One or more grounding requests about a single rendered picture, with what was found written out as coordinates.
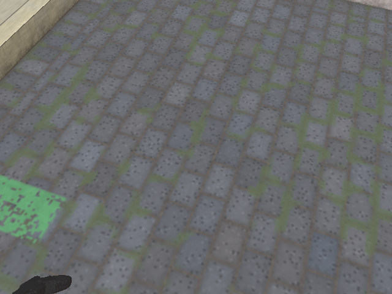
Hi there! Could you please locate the robot left hand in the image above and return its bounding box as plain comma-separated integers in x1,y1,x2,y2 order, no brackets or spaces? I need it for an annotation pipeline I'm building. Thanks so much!
12,275,72,294

